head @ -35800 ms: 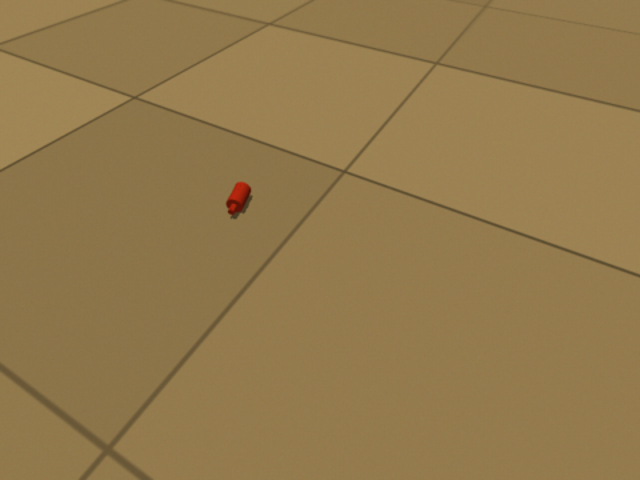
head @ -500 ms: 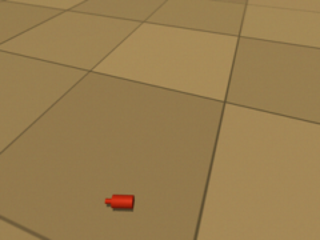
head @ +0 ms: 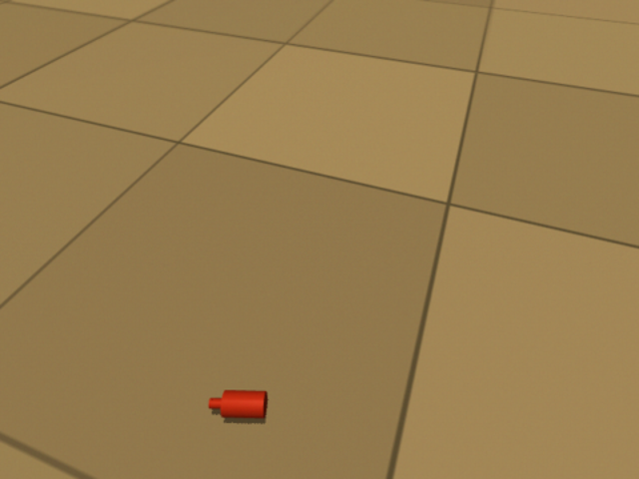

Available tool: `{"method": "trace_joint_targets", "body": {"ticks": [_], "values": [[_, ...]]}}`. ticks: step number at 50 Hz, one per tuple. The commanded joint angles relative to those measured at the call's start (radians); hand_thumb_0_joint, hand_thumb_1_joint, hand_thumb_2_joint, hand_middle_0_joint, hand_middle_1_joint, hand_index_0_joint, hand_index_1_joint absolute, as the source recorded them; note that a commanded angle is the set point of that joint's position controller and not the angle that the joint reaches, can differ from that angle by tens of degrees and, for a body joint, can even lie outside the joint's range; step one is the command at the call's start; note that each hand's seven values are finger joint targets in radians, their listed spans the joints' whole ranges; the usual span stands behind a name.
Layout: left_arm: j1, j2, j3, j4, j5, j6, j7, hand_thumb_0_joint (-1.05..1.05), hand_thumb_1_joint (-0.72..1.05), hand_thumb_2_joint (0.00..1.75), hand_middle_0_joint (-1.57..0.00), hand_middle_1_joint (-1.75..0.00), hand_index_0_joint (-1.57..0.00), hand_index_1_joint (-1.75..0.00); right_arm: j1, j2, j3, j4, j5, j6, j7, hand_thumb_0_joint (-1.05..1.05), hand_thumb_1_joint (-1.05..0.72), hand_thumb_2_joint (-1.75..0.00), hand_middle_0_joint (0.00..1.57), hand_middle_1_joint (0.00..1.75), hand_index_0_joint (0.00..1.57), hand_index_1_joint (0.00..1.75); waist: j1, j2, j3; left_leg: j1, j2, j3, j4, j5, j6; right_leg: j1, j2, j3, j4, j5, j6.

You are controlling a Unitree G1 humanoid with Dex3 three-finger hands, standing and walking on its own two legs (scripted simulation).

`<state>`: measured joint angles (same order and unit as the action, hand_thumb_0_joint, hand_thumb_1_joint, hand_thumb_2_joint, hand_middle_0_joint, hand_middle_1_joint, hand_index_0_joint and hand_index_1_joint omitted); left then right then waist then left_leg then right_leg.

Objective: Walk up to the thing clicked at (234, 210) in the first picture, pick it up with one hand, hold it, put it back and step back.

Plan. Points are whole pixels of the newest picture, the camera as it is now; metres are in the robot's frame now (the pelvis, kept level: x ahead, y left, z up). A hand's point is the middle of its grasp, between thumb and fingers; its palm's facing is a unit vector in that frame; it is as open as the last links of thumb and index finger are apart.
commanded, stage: stand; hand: left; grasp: from above
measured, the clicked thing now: (237, 403) +0.49 +0.27 -0.74
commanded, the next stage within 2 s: step back in 0.72 s
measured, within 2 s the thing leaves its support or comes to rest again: neither
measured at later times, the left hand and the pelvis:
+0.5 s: hand out of the picture +0.07 +0.25 -0.16, palm faces +0.01 -0.94 -0.34, open 7.4 cm; pelvis +0.00 +0.00 +0.00, yaw +0 degrees
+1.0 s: hand out of the picture +0.10 +0.30 -0.18, palm faces -0.01 -0.92 -0.38, open 7.4 cm; pelvis -0.03 +0.04 -0.03, yaw +1 degrees
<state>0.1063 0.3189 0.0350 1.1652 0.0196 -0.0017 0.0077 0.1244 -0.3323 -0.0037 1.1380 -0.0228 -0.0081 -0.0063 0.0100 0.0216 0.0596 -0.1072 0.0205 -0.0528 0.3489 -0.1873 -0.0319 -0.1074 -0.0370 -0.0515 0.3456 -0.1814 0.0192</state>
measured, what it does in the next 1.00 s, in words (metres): shifts its weight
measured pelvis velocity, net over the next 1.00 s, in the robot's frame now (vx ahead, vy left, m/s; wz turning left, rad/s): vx -0.03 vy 0.04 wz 0.02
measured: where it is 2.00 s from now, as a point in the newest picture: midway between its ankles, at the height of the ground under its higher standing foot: outside the picture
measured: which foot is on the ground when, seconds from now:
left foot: down 0.00-1.00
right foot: down 0.00-1.00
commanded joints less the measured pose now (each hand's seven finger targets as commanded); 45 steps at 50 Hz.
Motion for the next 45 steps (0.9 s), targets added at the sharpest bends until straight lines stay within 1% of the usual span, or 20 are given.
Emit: {"method": "trace_joint_targets", "body": {"ticks": [1, 7, 10, 16, 18, 22, 25, 29, 32, 35, 36, 37, 38, 39, 40, 41, 42, 43, 44, 45], "values": [[-0.043, 0.21, 0.033, -0.063, -0.005, -0.022, 0.01, 0.0, 0.9, 0.9, -0.2, -0.3, -0.2, -0.3, -0.032, -0.196, -0.037, -0.056, 0.004, -0.017, -0.015, 0.0, -0.9, -0.9, 0.2, 0.3, 0.2, 0.3, -0.005, -0.007, -0.063, -0.036, 0.092, -0.053, -0.059, 0.119, 0.05, 0.034, -0.097, 0.091, -0.063, 0.105, -0.032], [-0.034, 0.209, 0.031, -0.062, -0.004, -0.02, 0.007, 0.0, 0.9, 0.9, -0.2, -0.3, -0.2, -0.3, -0.042, -0.198, -0.036, -0.058, 0.006, -0.018, -0.013, 0.0, -0.9, -0.9, 0.2, 0.3, 0.2, 0.3, -0.002, -0.013, -0.055, -0.032, 0.095, -0.059, -0.069, 0.089, 0.047, 0.018, -0.092, 0.086, -0.063, 0.058, -0.032], [-0.037, 0.212, 0.03, -0.066, -0.004, -0.023, 0.009, 0.0, 0.9, 0.9, -0.2, -0.3, -0.2, -0.3, -0.039, -0.204, -0.038, -0.056, 0.006, -0.018, -0.013, 0.0, -0.9, -0.9, 0.2, 0.3, 0.2, 0.3, -0.003, -0.018, -0.067, -0.021, 0.098, -0.058, -0.063, 0.127, 0.047, 0.024, -0.095, 0.09, -0.064, 0.083, -0.032], [-0.033, 0.214, 0.028, -0.069, -0.006, -0.026, 0.009, 0.0, 0.9, 0.9, -0.2, -0.3, -0.2, -0.3, -0.045, -0.203, -0.037, -0.058, 0.006, -0.017, -0.011, 0.0, -0.9, -0.9, 0.2, 0.3, 0.2, 0.3, -0.002, -0.02, -0.074, -0.016, 0.099, -0.054, -0.057, 0.145, 0.048, 0.029, -0.097, 0.091, -0.061, 0.114, -0.032], [-0.038, 0.215, 0.028, -0.072, -0.008, -0.027, 0.008, 0.0, 0.9, 0.9, -0.2, -0.3, -0.2, -0.3, -0.032, -0.205, -0.036, -0.055, 0.007, -0.018, -0.012, 0.0, -0.9, -0.9, 0.2, 0.3, 0.2, 0.3, -0.01, -0.025, -0.079, -0.024, 0.098, -0.05, -0.056, 0.145, 0.049, 0.046, -0.102, 0.098, -0.06, 0.136, -0.032], [-0.033, 0.218, 0.028, -0.071, -0.007, -0.024, 0.008, 0.0, 0.9, 0.9, -0.2, -0.3, -0.2, -0.3, -0.043, -0.207, -0.036, -0.057, 0.007, -0.016, -0.011, 0.0, -0.9, -0.9, 0.2, 0.3, 0.2, 0.3, -0.003, -0.016, -0.057, -0.024, 0.098, -0.054, -0.067, 0.115, 0.046, 0.024, -0.096, 0.092, -0.066, 0.086, -0.032], [-0.03, 0.216, 0.027, -0.072, -0.007, -0.024, 0.005, 0.0, 0.9, 0.9, -0.2, -0.3, -0.2, -0.3, -0.035, -0.207, -0.034, -0.054, 0.008, -0.018, -0.01, 0.0, -0.9, -0.9, 0.2, 0.3, 0.2, 0.3, -0.006, -0.009, -0.055, -0.035, 0.095, -0.053, -0.075, 0.095, 0.044, 0.026, -0.094, 0.093, -0.069, 0.086, -0.03], [-0.034, 0.218, 0.026, -0.076, -0.008, -0.026, 0.006, 0.0, 0.9, 0.9, -0.2, -0.3, -0.2, -0.3, -0.047, -0.207, -0.035, -0.058, 0.008, -0.018, -0.009, 0.0, -0.9, -0.9, 0.2, 0.3, 0.2, 0.3, 0.0, -0.016, -0.071, -0.017, 0.101, -0.055, -0.065, 0.151, 0.045, 0.032, -0.097, 0.089, -0.059, 0.117, -0.033], [-0.034, 0.222, 0.027, -0.078, -0.007, -0.027, 0.005, 0.0, 0.9, 0.9, -0.2, -0.3, -0.2, -0.3, -0.036, -0.213, -0.034, -0.058, 0.009, -0.018, -0.01, 0.0, -0.9, -0.9, 0.2, 0.3, 0.2, 0.3, -0.005, -0.018, -0.076, -0.018, 0.1, -0.051, -0.063, 0.145, 0.048, 0.041, -0.1, 0.093, -0.058, 0.136, -0.033], [-0.038, 0.22, 0.025, -0.079, -0.009, -0.026, 0.005, 0.0, 0.9, 0.9, -0.2, -0.3, -0.2, -0.3, -0.037, -0.214, -0.034, -0.058, 0.009, -0.019, -0.009, 0.0, -0.9, -0.9, 0.2, 0.3, 0.2, 0.3, -0.006, -0.01, -0.064, -0.028, 0.102, -0.052, -0.072, 0.12, 0.046, 0.037, -0.099, 0.095, -0.064, 0.106, -0.032], [-0.033, 0.296, 0.071, -0.104, -0.028, -0.018, 0.009, 0.0, 0.9, 0.9, -0.2, -0.3, -0.2, -0.3, -0.078, -0.267, -0.054, -0.086, 0.019, 0.001, 0.0, 0.0, -0.9, -0.9, 0.2, 0.3, 0.2, 0.3, -0.002, -0.029, 0.038, -0.107, 0.079, -0.062, 0.047, 0.29, 0.073, -0.038, -0.094, 0.104, 0.019, 0.284, -0.045], [-0.024, 0.294, 0.074, -0.115, -0.031, -0.013, 0.014, 0.0, 0.9, 0.9, -0.2, -0.3, -0.2, -0.3, -0.064, -0.249, -0.056, -0.103, 0.027, 0.009, 0.0, 0.0, -0.9, -0.9, 0.2, 0.3, 0.2, 0.3, -0.01, -0.036, 0.015, -0.117, 0.067, -0.044, 0.091, 0.312, 0.074, -0.03, -0.1, 0.1, 0.034, 0.327, -0.06], [-0.019, 0.29, 0.078, -0.137, -0.03, -0.012, 0.015, 0.0, 0.9, 0.9, -0.2, -0.3, -0.2, -0.3, -0.039, -0.241, -0.057, -0.11, 0.032, 0.011, 0.001, 0.0, -0.9, -0.9, 0.2, 0.3, 0.2, 0.3, -0.016, -0.049, -0.043, -0.105, 0.061, -0.031, 0.138, 0.33, 0.079, -0.003, -0.115, 0.11, 0.054, 0.368, -0.086], [-0.016, 0.293, 0.083, -0.153, -0.031, -0.009, 0.016, 0.0, 0.9, 0.9, -0.2, -0.3, -0.2, -0.3, -0.036, -0.24, -0.062, -0.125, 0.034, 0.017, 0.003, 0.0, -0.9, -0.9, 0.2, 0.3, 0.2, 0.3, -0.015, -0.062, -0.076, -0.09, 0.035, -0.018, 0.204, 0.299, 0.078, -0.025, -0.139, 0.133, 0.051, 0.378, -0.114], [-0.033, 0.302, 0.088, -0.177, -0.027, -0.005, 0.016, 0.0, 0.9, 0.9, -0.2, -0.3, -0.2, -0.3, -0.015, -0.236, -0.067, -0.137, 0.031, 0.024, 0.003, 0.0, -0.9, -0.9, 0.2, 0.3, 0.2, 0.3, -0.025, -0.097, -0.112, -0.097, 0.01, 0.001, 0.265, 0.238, 0.077, -0.028, -0.177, 0.167, 0.04, 0.367, -0.146], [-0.064, 0.309, 0.091, -0.202, -0.02, 0.0, 0.015, 0.0, 0.9, 0.9, -0.2, -0.3, -0.2, -0.3, -0.005, -0.235, -0.074, -0.147, 0.031, 0.031, 0.006, 0.0, -0.9, -0.9, 0.2, 0.3, 0.2, 0.3, -0.032, -0.136, -0.133, -0.105, -0.026, 0.026, 0.353, 0.098, 0.069, -0.045, -0.23, 0.205, 0.026, 0.365, -0.187], [-0.104, 0.32, 0.094, -0.229, -0.013, 0.003, 0.017, 0.0, 0.9, 0.9, -0.2, -0.3, -0.2, -0.3, 0.018, -0.227, -0.078, -0.154, 0.028, 0.042, 0.009, 0.0, -0.9, -0.9, 0.2, 0.3, 0.2, 0.3, -0.039, -0.194, -0.129, -0.115, -0.06, 0.033, 0.46, -0.123, 0.069, -0.107, -0.293, 0.244, 0.012, 0.351, -0.232], [-0.122, 0.325, 0.096, -0.255, -0.002, 0.006, 0.019, 0.0, 0.9, 0.9, -0.2, -0.3, -0.2, -0.3, 0.035, -0.229, -0.085, -0.169, 0.023, 0.053, 0.013, 0.0, -0.9, -0.9, 0.2, 0.3, 0.2, 0.3, -0.039, -0.22, -0.113, -0.126, -0.066, 0.005, 0.57, -0.304, 0.078, -0.175, -0.334, 0.272, 0.01, 0.319, -0.271], [-0.144, 0.333, 0.097, -0.278, 0.007, 0.007, 0.021, 0.0, 0.9, 0.9, -0.2, -0.3, -0.2, -0.3, 0.068, -0.232, -0.09, -0.184, 0.023, 0.059, 0.017, 0.0, -0.9, -0.9, 0.2, 0.3, 0.2, 0.3, -0.054, -0.23, -0.103, -0.128, -0.043, -0.04, 0.611, -0.343, 0.088, -0.216, -0.345, 0.267, 0.036, 0.314, -0.276], [-0.161, 0.319, 0.094, -0.287, 0.009, 0.008, 0.023, 0.0, 0.9, 0.9, -0.2, -0.3, -0.2, -0.3, 0.077, -0.223, -0.09, -0.192, 0.029, 0.06, 0.019, 0.0, -0.9, -0.9, 0.2, 0.3, 0.2, 0.3, -0.061, -0.23, -0.086, -0.163, -0.037, -0.037, 0.585, -0.342, 0.091, -0.2, -0.318, 0.227, 0.067, 0.333, -0.263]]}}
